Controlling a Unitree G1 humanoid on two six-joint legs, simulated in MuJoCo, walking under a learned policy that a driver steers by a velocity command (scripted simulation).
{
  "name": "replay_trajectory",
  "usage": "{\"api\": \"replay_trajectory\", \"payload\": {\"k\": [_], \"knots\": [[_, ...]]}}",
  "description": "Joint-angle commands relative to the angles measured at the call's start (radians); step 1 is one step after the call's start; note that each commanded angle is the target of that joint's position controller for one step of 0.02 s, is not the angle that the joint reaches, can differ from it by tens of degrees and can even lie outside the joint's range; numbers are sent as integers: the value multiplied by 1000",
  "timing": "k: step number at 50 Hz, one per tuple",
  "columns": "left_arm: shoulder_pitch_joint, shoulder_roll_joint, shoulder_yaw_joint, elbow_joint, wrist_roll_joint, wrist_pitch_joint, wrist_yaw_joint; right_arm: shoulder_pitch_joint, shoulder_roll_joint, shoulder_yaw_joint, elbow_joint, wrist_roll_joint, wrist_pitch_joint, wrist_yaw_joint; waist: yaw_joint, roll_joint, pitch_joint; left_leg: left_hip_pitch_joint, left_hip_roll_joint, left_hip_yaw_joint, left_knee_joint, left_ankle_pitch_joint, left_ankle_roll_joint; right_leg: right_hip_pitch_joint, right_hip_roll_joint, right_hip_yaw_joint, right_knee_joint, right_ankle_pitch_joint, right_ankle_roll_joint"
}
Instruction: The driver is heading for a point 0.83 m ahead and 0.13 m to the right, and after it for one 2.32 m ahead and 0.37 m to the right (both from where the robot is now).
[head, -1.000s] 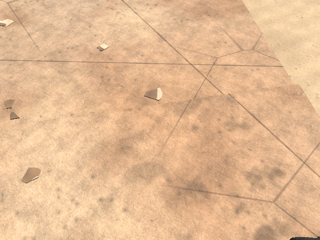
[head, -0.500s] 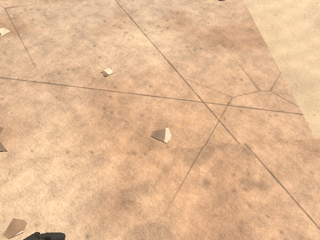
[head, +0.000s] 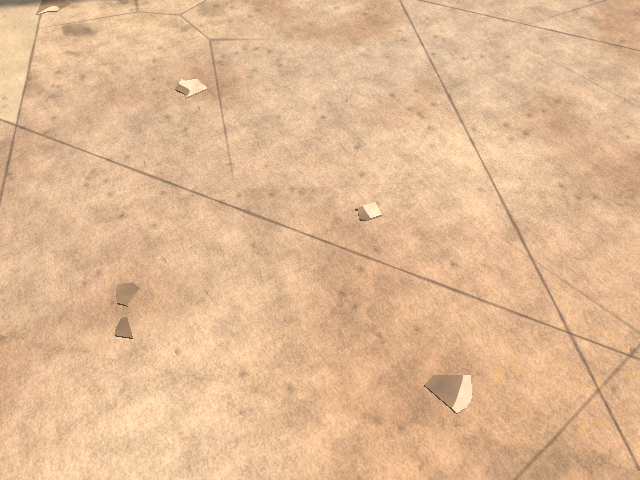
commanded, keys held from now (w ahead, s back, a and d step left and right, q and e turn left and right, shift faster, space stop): w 0.12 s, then w+e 0.54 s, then e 0.28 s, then no key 0.06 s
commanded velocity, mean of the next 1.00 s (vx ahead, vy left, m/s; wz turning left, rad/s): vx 0.42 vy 0.00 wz -0.35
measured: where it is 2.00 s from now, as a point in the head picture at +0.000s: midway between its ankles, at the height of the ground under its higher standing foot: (400, 393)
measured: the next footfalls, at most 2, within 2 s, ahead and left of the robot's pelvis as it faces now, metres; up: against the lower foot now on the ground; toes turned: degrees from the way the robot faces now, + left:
left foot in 0.20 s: +0.26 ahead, +0.15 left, +0.00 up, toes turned +0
right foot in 0.72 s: +0.52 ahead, -0.13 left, +0.00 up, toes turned -19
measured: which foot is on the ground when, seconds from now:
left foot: up 0.00-0.18, down 0.20-0.74, up 0.76-1.00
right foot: down 0.00-0.20, up 0.22-0.70, down 0.72-1.00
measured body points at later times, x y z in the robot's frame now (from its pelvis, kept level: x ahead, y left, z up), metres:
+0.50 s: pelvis +0.26 +0.06 +0.00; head +0.28 +0.06 +0.45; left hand +0.44 +0.31 -0.11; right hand +0.26 -0.23 -0.12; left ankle +0.22 +0.15 -0.75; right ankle +0.37 -0.13 -0.68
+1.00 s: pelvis +0.48 -0.03 -0.01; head +0.52 -0.07 +0.44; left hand +0.71 +0.18 -0.10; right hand +0.53 -0.36 -0.11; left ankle +0.63 +0.10 -0.68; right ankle +0.48 -0.12 -0.75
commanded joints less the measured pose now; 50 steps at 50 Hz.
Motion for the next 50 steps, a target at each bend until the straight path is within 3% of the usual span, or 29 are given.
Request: {"api": "replay_trajectory", "payload": {"k": [1, 6, 8, 9, 10, 11, 12, 13, 14, 15, 16, 18, 22, 26, 30, 31, 33, 34, 35, 36, 37, 38, 39, 40, 41, 42, 45, 47, 50], "knots": [[-62, 179, 38, -65, -11, -12, 5, -72, -22, 7, -72, 2, -20, 12, -15, -121, 2, 66, -10, 27, -163, 162, -4, -47, -236, 144, -128, 227, -169], [10, 204, 41, -13, -24, 10, 8, -164, -57, -4, -113, 12, -27, 25, -9, -128, 21, 107, -36, 34, -283, 136, 36, 54, -295, 155, -73, 242, -135], [4, 208, 38, -3, -27, 23, 13, -76, -89, -23, -93, 7, -32, 23, -78, -121, -18, 280, -66, 58, -353, 116, 66, 45, -273, 144, 42, 392, -104], [8, 187, 28, -4, -22, 24, 15, 54, -132, -47, -57, 1, -32, 14, -139, -100, -100, 479, -64, 56, -363, 117, 90, -10, -221, 108, 200, 455, -76], [-3, 126, 2, -36, 3, 20, 16, 237, -213, -70, -33, -15, -29, 1, -214, 9, -252, 765, 135, -152, -342, 127, 158, -196, -154, 59, 510, 218, -31], [120, 27, -27, -52, -7, 3, 16, 279, -277, -82, -17, -17, -17, 0, -162, 263, -369, 1007, 349, -556, -441, -65, 294, -532, -15, 33, 827, -363, 22], [68, 139, 0, -35, -28, -4, 16, 281, -179, -60, -15, -6, -15, 2, -200, 150, -309, 938, 324, -606, -505, -224, 282, -633, -55, 137, 950, -385, 23], [-7, 177, 16, -58, -42, -5, 14, 224, -140, -46, -14, -1, -18, 2, -187, 109, -175, 825, 292, -462, -527, -214, 243, -680, -95, 130, 966, -295, 15], [-43, 166, 16, -63, -34, -1, 18, 156, -110, -36, -18, -6, -22, 5, -155, 67, -115, 713, 247, -359, -555, -140, 218, -649, -132, 110, 935, -212, 20], [-58, 154, 20, -64, -22, 7, 20, 105, -78, -28, -17, -11, -27, 9, -128, 67, -63, 622, 212, -276, -588, -65, 208, -621, -155, 109, 893, -154, 27], [-39, 136, 21, -57, -21, 21, 19, 76, -60, -25, -14, -19, -35, 10, -97, 82, -44, 551, 188, -207, -621, -3, 197, -564, -175, 116, 872, -111, 32], [-25, 93, 16, -51, -24, 43, 19, 56, -56, -31, 3, -20, -52, 11, -71, 61, -26, 484, 180, -116, -668, 105, 201, -523, -181, 115, 849, -65, 42], [-97, 73, 14, -84, -17, 55, 16, 73, -87, -46, 47, -24, -64, -1, -72, 14, 12, 497, 175, 27, -699, 250, 199, -588, -177, 137, 706, 106, 54], [-233, 50, 1, -130, -13, 44, -12, 98, -122, -55, 75, -16, -54, -14, -118, -9, 51, 514, 156, 152, -712, 284, 169, -547, -162, 58, 470, 275, 35], [-340, 50, -2, -193, -16, 45, -35, 170, -151, -67, 117, 2, -30, -18, -153, -16, 80, 641, 193, 202, -669, 335, 157, -573, -147, 5, 366, 222, 3], [-353, 55, -1, -208, -16, 46, -41, 177, -157, -70, 124, 7, -22, -18, -150, -11, 82, 678, 205, 210, -641, 383, 150, -578, -139, -8, 351, 178, -11], [-311, 89, 17, -217, -14, 46, -50, 144, -184, -77, 118, 11, -11, -27, -102, 23, 37, 715, 212, 243, -539, 674, 126, -491, -101, -44, 354, 109, -51], [-252, 117, 32, -206, -8, 48, -51, 125, -195, -81, 106, 11, -2, -34, -66, 40, -2, 713, 200, 258, -427, 873, 113, -400, -51, -90, 377, 65, -69], [-133, 154, 54, -180, -7, 49, -47, 110, -198, -82, 97, 14, 7, -39, -1, 39, -61, 675, 174, 268, -245, 962, 91, -250, -5, -107, 345, 60, -95], [7, 207, 82, -151, -2, 50, -30, 104, -186, -74, 89, 19, 6, -45, 78, -4, -130, 545, 119, 281, 7, 831, 42, -18, -1, -58, 230, 201, -135], [10, 336, 107, -159, 7, 55, -12, 229, -68, -39, 47, -28, -10, -34, -20, -282, -244, 103, -30, 264, 406, -29, -36, 399, -267, 352, 292, 512, -297], [3, 307, 91, -207, 5, 49, -12, 232, -83, -23, 39, -28, -42, -14, -10, -264, -447, -47, -151, 44, 611, -493, -52, 514, -420, 738, 164, 540, -437], [-18, 242, 69, -212, 5, 45, -20, 103, -157, -47, 16, 14, -54, -6, 35, -138, -387, -95, -87, -46, 618, -425, -28, 450, -376, 589, 140, 632, -376], [-63, 213, 62, -206, -7, 41, -20, 59, -136, -39, -8, 21, -56, -10, 3, -93, -261, -115, -48, -32, 542, -348, -16, 317, -332, 459, 142, 639, -327], [-114, 184, 56, -207, -19, 44, -17, 58, -129, -41, 7, 3, -47, -21, -33, -27, -166, -96, -16, -20, 465, -298, -26, 174, -291, 377, 121, 625, -284], [-152, 169, 51, -218, -10, 47, -10, 66, -138, -47, 8, -9, -33, -29, -65, -46, -134, -29, 5, -23, 411, -251, -32, 55, -269, 337, 93, 625, -269], [-207, 183, 55, -226, 10, 54, 2, 97, -102, -40, 9, -16, 5, -40, -116, -82, -126, 81, -15, -7, 262, -190, -63, -121, -215, 266, 63, 705, -258], [-199, 203, 62, -217, 7, 67, 19, 80, -74, -28, 5, -22, 11, -44, -112, -92, -159, 104, -44, 3, 172, -115, -88, -140, -191, 238, 85, 759, -253], [-189, 176, 51, -203, -1, 79, 44, 48, -94, -30, 11, -16, 6, -30, -87, -111, -193, 105, -42, -23, 80, 87, -96, -114, -179, 228, 116, 631, -219]]}}
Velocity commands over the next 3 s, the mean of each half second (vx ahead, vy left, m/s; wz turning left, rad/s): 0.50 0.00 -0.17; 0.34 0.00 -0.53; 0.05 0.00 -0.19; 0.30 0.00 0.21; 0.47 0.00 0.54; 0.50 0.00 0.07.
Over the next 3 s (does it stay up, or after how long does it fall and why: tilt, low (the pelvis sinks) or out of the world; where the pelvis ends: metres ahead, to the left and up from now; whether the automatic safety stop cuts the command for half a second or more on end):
stays up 1.21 -0.08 -0.04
